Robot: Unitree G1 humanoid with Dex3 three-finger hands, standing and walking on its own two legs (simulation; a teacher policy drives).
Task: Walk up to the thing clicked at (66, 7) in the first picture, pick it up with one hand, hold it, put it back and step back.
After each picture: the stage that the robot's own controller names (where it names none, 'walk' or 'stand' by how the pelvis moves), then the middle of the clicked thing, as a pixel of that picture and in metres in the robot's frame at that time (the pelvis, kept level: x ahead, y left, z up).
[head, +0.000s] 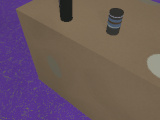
stand; out of the picture +0.81 +0.09 +0.10
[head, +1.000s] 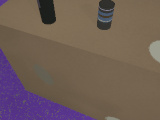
walk; out of the picture +0.71 +0.15 +0.13
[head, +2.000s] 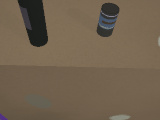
walk; (33, 13) +0.52 +0.17 +0.14
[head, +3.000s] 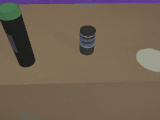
stand; (18, 38) +0.50 +0.25 +0.11
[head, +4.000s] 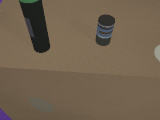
walk; (36, 23) +0.54 +0.19 +0.11
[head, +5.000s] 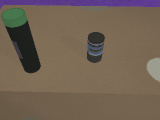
stand; (24, 44) +0.47 +0.22 +0.10
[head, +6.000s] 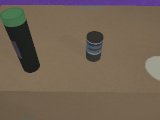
stand; (23, 44) +0.47 +0.23 +0.10
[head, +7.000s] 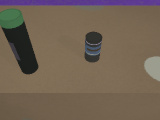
stand; (21, 45) +0.46 +0.23 +0.10
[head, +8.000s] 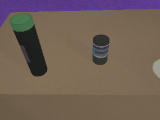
rise first; (31, 48) +0.46 +0.23 +0.10
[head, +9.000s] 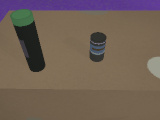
go down; (30, 44) +0.49 +0.22 +0.11
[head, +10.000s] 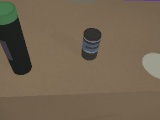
go down; (13, 44) +0.45 +0.22 +0.11
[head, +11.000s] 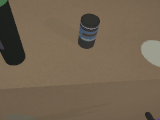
close in; (4, 31) +0.46 +0.21 +0.13
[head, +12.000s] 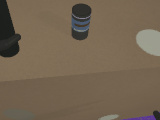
close; out of the picture +0.49 +0.22 +0.15
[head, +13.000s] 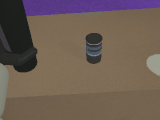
lift; (14, 30) +0.34 +0.17 +0.28
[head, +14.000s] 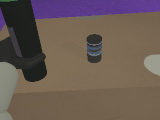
hold; (25, 38) +0.35 +0.16 +0.26
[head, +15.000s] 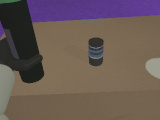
hold; (22, 39) +0.34 +0.17 +0.26
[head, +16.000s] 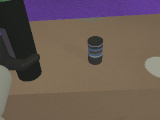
hold; (18, 37) +0.34 +0.17 +0.27
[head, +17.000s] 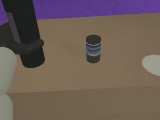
crouch; (23, 24) +0.38 +0.16 +0.29
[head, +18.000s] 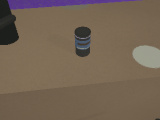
lower; out of the picture +0.48 +0.22 +0.29
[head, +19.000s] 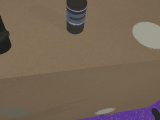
lower; out of the picture +0.49 +0.23 +0.16
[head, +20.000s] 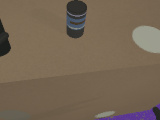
lower; out of the picture +0.49 +0.23 +0.16
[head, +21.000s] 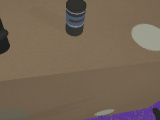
lower; out of the picture +0.50 +0.23 +0.16
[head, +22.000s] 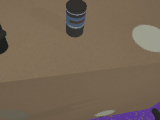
lower; out of the picture +0.50 +0.24 +0.16
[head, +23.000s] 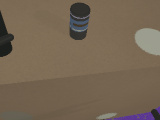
open; out of the picture +0.49 +0.24 +0.15
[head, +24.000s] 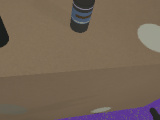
rise; out of the picture +0.48 +0.24 +0.16
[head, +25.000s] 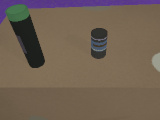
sink last; (28, 39) +0.49 +0.24 +0.12
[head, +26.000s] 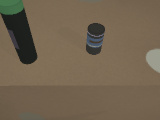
stand; (20, 34) +0.48 +0.23 +0.11
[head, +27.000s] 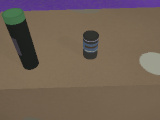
stand; (23, 42) +0.51 +0.25 +0.10
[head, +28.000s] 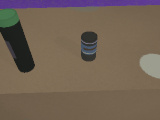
stand; (17, 44) +0.48 +0.25 +0.10
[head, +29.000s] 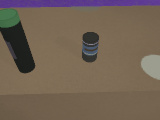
stand; (18, 44) +0.47 +0.25 +0.10
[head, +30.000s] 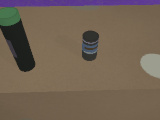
stand; (18, 43) +0.48 +0.25 +0.10
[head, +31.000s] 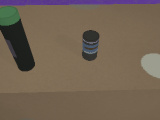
stand; (18, 43) +0.48 +0.24 +0.10
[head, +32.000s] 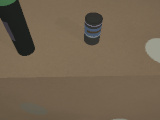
walk; (16, 25) +0.51 +0.24 +0.11
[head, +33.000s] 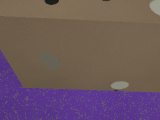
walk; out of the picture +0.78 +0.16 +0.13
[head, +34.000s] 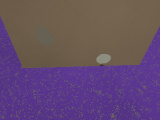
stand; out of the picture +1.13 +0.29 +0.12
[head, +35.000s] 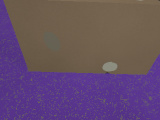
stand; out of the picture +1.10 +0.20 +0.11
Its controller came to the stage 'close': yes
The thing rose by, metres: 0.20
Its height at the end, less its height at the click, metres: +0.00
